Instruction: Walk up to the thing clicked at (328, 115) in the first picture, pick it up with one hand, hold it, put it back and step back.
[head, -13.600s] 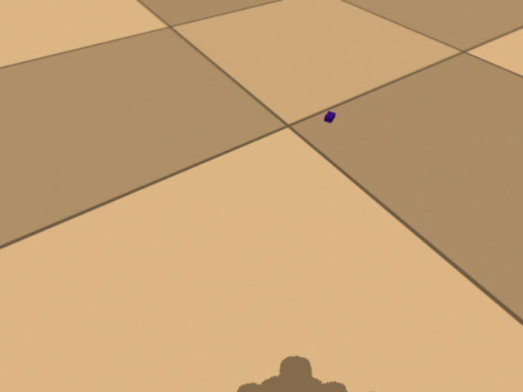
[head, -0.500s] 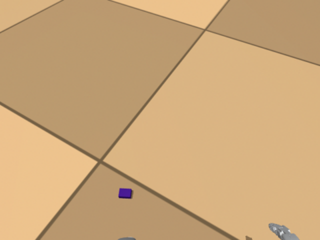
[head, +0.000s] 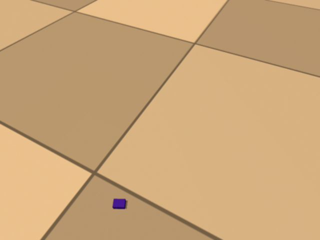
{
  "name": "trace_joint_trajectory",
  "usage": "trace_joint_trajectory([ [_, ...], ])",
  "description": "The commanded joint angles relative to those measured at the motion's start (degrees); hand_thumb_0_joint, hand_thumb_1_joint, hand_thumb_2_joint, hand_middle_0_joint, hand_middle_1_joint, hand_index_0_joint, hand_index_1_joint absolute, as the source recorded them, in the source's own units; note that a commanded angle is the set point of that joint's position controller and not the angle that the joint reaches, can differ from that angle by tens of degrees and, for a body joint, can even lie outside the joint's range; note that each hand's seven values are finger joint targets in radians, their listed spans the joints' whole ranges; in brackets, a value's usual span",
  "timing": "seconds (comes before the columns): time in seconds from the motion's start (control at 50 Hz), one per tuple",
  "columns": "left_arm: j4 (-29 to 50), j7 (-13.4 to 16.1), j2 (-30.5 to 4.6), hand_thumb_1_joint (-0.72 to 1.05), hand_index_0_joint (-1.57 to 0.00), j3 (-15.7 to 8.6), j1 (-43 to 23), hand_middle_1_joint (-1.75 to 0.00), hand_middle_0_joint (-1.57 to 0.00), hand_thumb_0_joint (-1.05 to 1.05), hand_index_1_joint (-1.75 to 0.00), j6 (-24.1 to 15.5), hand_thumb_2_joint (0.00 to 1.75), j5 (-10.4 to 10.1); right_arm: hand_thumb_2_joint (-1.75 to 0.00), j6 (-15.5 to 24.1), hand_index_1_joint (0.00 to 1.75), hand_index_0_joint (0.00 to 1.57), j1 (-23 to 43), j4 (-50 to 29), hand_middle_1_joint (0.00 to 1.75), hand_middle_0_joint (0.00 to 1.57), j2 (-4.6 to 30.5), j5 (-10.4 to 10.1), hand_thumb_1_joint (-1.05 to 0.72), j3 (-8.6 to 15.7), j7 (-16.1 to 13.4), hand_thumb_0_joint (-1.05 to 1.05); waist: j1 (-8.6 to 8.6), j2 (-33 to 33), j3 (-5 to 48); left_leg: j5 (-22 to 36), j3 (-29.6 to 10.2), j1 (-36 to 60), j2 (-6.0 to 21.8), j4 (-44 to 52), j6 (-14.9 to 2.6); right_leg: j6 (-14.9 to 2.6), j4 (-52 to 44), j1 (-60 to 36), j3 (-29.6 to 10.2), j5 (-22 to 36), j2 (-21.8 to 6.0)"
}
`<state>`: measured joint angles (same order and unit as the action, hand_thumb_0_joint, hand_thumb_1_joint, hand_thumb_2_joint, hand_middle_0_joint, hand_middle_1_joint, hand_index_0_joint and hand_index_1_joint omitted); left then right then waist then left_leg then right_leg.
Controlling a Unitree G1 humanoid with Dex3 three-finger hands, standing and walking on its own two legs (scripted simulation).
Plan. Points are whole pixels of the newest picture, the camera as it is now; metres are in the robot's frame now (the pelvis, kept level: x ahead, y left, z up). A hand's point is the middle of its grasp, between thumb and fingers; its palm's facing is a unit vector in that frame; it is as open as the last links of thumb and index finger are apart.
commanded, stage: walk up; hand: left
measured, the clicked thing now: (119, 203) +0.45 +0.23 -0.75
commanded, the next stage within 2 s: stand in 0.92 s
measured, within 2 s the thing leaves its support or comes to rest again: neither
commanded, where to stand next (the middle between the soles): +0.07 +0.01 m, yaw -1 degrees
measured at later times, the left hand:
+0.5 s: hand out of the picture +0.09 +0.27 -0.14, palm faces +0.01 -0.94 -0.33, open 7.4 cm
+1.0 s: hand out of the picture +0.10 +0.26 -0.14, palm faces +0.00 -0.95 -0.32, open 7.4 cm
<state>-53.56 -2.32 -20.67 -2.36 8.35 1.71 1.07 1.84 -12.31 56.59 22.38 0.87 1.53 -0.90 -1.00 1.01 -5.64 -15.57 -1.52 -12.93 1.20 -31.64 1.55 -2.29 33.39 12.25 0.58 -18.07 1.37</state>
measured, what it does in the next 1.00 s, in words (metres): stands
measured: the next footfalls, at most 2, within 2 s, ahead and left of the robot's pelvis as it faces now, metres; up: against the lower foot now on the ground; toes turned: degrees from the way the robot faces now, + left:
none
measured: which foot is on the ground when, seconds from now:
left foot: down 0.00-1.00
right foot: down 0.00-1.00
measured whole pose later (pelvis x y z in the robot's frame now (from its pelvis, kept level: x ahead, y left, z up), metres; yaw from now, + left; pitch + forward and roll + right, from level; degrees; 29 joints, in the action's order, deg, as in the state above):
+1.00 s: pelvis +0.01 +0.01 +0.01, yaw +0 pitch -3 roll +0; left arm -61.4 -1.4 -20.0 -1.9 6.5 0.4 0.0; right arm 1.0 -7.8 61.9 21.1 0.6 -0.1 -0.6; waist -0.2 0.2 -4.0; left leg -11.5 -1.2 -8.1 1.9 -22.2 1.8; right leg -1.7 21.6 6.5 0.2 -12.5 1.9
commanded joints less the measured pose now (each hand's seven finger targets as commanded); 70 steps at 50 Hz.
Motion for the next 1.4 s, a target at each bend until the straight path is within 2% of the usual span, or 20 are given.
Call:
trace_joint_trajectory([
  [0.0, 4.4, 0.8, -14.0, 0.9, -0.2, -3.8, -3.0, -0.3, -0.2, 0.0, -0.3, -1.4, 0.9, 0.2, -0.9, 1.8, 0.3, 0.2, 1.4, -3.6, 0.3, 0.2, 12.8, -0.1, -0.9, 2.6, -1.1, 0.0, 1.27, 2.1, 6.5, 7.6, -4.9, 1.2, 4.4, 4.0, -4.89, -2.7, -11.0, -1.8, -9.5, 6.0, -7.8],
  [0.06, 3.8, 1.0, -13.9, 0.9, -0.2, -3.7, -3.5, -0.3, -0.2, 0.0, -0.3, -1.6, 0.9, -0.2, -0.9, 1.8, 0.3, 0.2, 1.0, -3.0, 0.3, 0.2, 12.0, -0.1, -0.9, 2.1, -1.2, 0.0, 0.88, 1.4, 7.5, 10.4, -2.7, 1.8, 3.0, 3.5, -3.88, -3.64, -10.9, -2.8, -9.5, 11.5, -8.7],
  [0.08, 3.8, 1.0, -13.7, 0.9, -0.2, -3.7, -4.0, -0.3, -0.2, 0.0, -0.3, -1.5, 0.9, -0.4, -0.9, 1.8, 0.3, 0.2, 0.9, -2.8, 0.3, 0.2, 11.9, 0.0, -0.9, 2.1, -1.3, 0.0, 0.86, 0.8, 6.8, 10.4, -2.7, 2.0, 3.2, 4.5, -3.7, -3.5, -10.8, -2.2, -9.1, 10.7, -8.5],
  [0.14, 3.1, 0.9, -13.1, 0.9, -0.2, -3.5, -4.1, -0.3, -0.2, 0.0, -0.3, -1.1, 0.9, -0.5, -0.9, 1.9, 0.3, 0.2, 2.1, -2.6, 0.3, 0.2, 12.8, 0.1, -0.9, 2.0, -1.3, 0.0, 1.25, -1.6, 6.0, 10.4, -6.3, 1.8, 5.8, 7.3, -5.1, -2.15, -9.9, -1.8, -7.6, 9.0, -6.6],
  [0.2, 2.2, 0.8, -12.8, 0.9, -0.2, -3.3, -3.8, -0.3, -0.2, 0.0, -0.3, -0.9, 0.9, -0.6, -0.9, 1.9, 0.3, 0.2, 2.9, -2.3, 0.3, 0.2, 13.0, 0.0, -0.9, 1.9, -1.4, 0.0, 1.57, -2.7, 5.2, 7.7, -6.9, 0.7, 6.3, 9.1, -5.27, -2.09, -10.1, -2.3, -7.7, 7.0, -6.2],
  [0.24, 1.6, 0.7, -12.3, 0.9, -0.2, -3.2, -3.7, -0.3, -0.2, 0.0, -0.3, -0.9, 0.9, -0.6, -0.9, 2.1, 0.3, 0.2, 3.3, -2.1, 0.3, 0.2, 13.0, 0.1, -0.9, 1.7, -1.3, 0.0, 1.69, -3.7, 5.8, 8.0, -7.7, 0.5, 7.1, 10.6, -5.34, -1.78, -9.9, -3.7, -7.1, 8.0, -5.9],
  [0.38, 0.0, 0.5, -12.7, 0.9, -0.2, -2.9, -4.3, -0.3, -0.2, 0.0, -0.3, -1.2, 0.9, -0.5, -0.9, 2.0, 0.3, 0.2, 4.3, -1.6, 0.3, 0.2, 12.1, -0.1, -0.9, 1.4, -1.2, 0.0, 1.24, -1.4, 6.4, 10.1, -4.8, 2.7, 5.4, 9.8, -4.18, -1.74, -12.7, -4.0, -8.2, 10.3, -7.0],
  [0.42, -0.2, 0.6, -12.8, 0.9, -0.2, -2.9, -4.7, -0.3, -0.2, 0.0, -0.3, -1.3, 0.9, -0.4, -0.9, 1.9, 0.3, 0.2, 4.1, -1.3, 0.3, 0.2, 12.3, -0.1, -0.9, 1.5, -1.2, 0.0, 0.78, -0.5, 6.9, 10.6, -4.9, 3.4, 5.7, 9.9, -4.34, -1.56, -13.1, -4.1, -7.9, 11.1, -7.0],
  [0.54, -0.9, 0.8, -12.7, 0.9, -0.2, -2.9, -4.4, -0.3, -0.2, 0.0, -0.3, -1.4, 0.9, -0.4, -0.9, 1.7, 0.3, 0.2, 4.9, -1.0, 0.3, 0.2, 11.6, -0.2, -0.9, 1.4, -1.1, 0.0, 0.98, 0.9, 6.6, 12.3, -3.9, 4.6, 5.2, 9.7, -4.03, -1.19, -14.4, -3.6, -7.8, 11.6, -7.4],
  [0.68, -1.4, 0.9, -12.4, 0.9, -0.2, -3.1, -3.9, -0.3, -0.2, 0.0, -0.3, -1.3, 0.9, -0.4, -0.9, 1.6, 0.3, 0.2, 5.3, -0.5, 0.3, 0.2, 11.7, -0.2, -0.9, 1.5, -1.2, 0.0, 1.11, -0.7, 6.5, 12.3, -4.3, 4.7, 5.6, 10.7, -4.09, -0.96, -14.5, -3.7, -7.3, 10.7, -7.1],
  [0.84, -1.6, 1.0, -12.4, 0.9, -0.2, -3.1, -3.9, -0.3, -0.2, 0.0, -0.3, -1.2, 0.9, -0.4, -0.9, 1.5, 0.3, 0.2, 5.3, 0.2, 0.3, 0.2, 11.6, -0.1, -0.9, 1.5, -1.3, 0.0, 0.98, -1.1, 6.7, 13.4, -4.1, 4.8, 5.7, 11.1, -3.84, -0.97, -14.3, -4.6, -7.2, 12.5, -7.0],
  [0.88, -1.8, 1.0, -12.3, 0.9, -0.2, -3.1, -3.4, -0.3, -0.2, 0.0, -0.3, -1.2, 0.9, -0.4, -0.9, 1.5, 0.3, 0.2, 5.5, 0.2, 0.3, 0.2, 11.7, -0.1, -0.9, 1.5, -1.3, 0.0, 1.13, -1.2, 7.1, 13.4, -4.2, 4.7, 5.8, 10.9, -4.13, -0.95, -14.0, -5.1, -7.0, 13.2, -6.9],
  [0.9, -3.4, 1.3, -10.3, 0.9, -0.2, -1.4, -4.7, -0.3, -0.2, 0.0, -0.3, -2.3, 0.9, -1.2, -0.9, 0.9, 0.3, 0.2, 8.9, 1.1, 0.3, 0.2, 10.0, -0.4, -0.9, 0.5, -0.6, 0.0, 1.86, -4.7, 8.0, 14.3, -4.0, 4.9, 5.8, 11.8, -3.15, -0.54, -16.6, -7.1, -8.3, 15.0, -8.6],
  [0.94, -4.0, 1.6, -11.6, 0.9, -0.2, -1.5, -5.1, -0.3, -0.2, 0.0, -0.3, -3.1, 0.9, -1.0, -0.9, 0.6, 0.3, 0.2, 8.0, 1.3, 0.3, 0.2, 9.5, -0.6, -0.9, 0.3, -0.2, 0.0, 0.98, -2.5, 7.4, 13.7, -4.1, 5.7, 5.5, 12.7, -2.51, -0.26, -17.2, -6.8, -8.4, 15.5, -8.6],
  [1.02, -5.8, 2.1, -12.1, 0.9, -0.2, -1.1, -5.4, -0.3, -0.2, 0.0, -0.3, -3.5, 0.9, -1.0, -0.9, 0.4, 0.3, 0.2, 7.8, 2.9, 0.3, 0.2, 10.1, -0.6, -0.9, 0.1, 0.0, 0.0, 0.94, -0.7, 8.0, 16.1, -3.9, 7.7, 6.1, 13.4, -2.43, 0.33, -17.2, -8.3, -7.5, 19.3, -8.5],
  [1.08, -6.6, 2.3, -12.0, 0.9, -0.2, -0.8, -5.5, -0.3, -0.2, 0.0, -0.3, -3.7, 0.9, -1.1, -0.9, 0.2, 0.3, 0.2, 8.1, 3.6, 0.3, 0.2, 10.4, -0.5, -0.9, 0.1, 0.1, 0.0, 0.99, -0.5, 7.2, 15.3, -4.2, 7.3, 6.1, 14.8, -2.15, 0.74, -17.8, -8.2, -6.9, 18.4, -8.2],
  [1.12, -7.1, 2.4, -12.1, 0.9, -0.2, -0.6, -5.6, -0.3, -0.2, 0.0, -0.3, -3.7, 0.9, -1.0, -0.9, 0.1, 0.3, 0.2, 8.3, 3.9, 0.3, 0.2, 10.2, -0.4, -0.9, 0.1, 0.3, 0.0, 0.94, 0.4, 5.5, 12.2, -4.1, 7.1, 5.9, 15.5, -2.13, 0.89, -19.1, -6.7, -7.1, 14.5, -8.1],
  [1.22, -7.6, 2.5, -11.9, 0.9, -0.2, -0.3, -5.8, -0.3, -0.2, 0.0, -0.3, -3.9, 0.9, -1.1, -0.9, 0.1, 0.3, 0.2, 8.2, 4.6, 0.3, 0.2, 10.0, -0.4, -0.9, 0.1, 0.4, 0.0, 0.88, -0.3, 6.9, 12.9, -4.2, 7.5, 6.1, 16.1, -2.2, 1.0, -18.9, -8.0, -7.1, 15.7, -8.3],
  [1.36, -8.2, 2.6, -12.1, 0.9, -0.2, 0.0, -5.8, -0.3, -0.2, 0.0, -0.3, -3.8, 0.9, -0.9, -0.9, 0.2, 0.3, 0.2, 8.6, 5.2, 0.3, 0.2, 9.4, -0.3, -0.9, 0.2, 0.6, 0.0, 0.86, -0.2, 5.9, 10.8, -4.4, 7.2, 6.1, 17.1, -2.14, 1.17, -19.5, -6.1, -6.8, 11.6, -8.1],
  [1.38, -8.1, 2.6, -11.9, 0.9, -0.2, 0.0, -5.6, -0.3, -0.2, 0.0, -0.3, -3.8, 0.9, -0.9, -0.9, 0.2, 0.3, 0.2, 8.6, 5.2, 0.3, 0.2, 10.0, -0.3, -0.9, 0.3, 0.5, 0.0, 0.89, -1.3, 7.2, 11.8, -4.2, 8.2, 6.4, 16.5, -2.43, 1.01, -19.1, -6.8, -7.1, 13.5, -8.5],
])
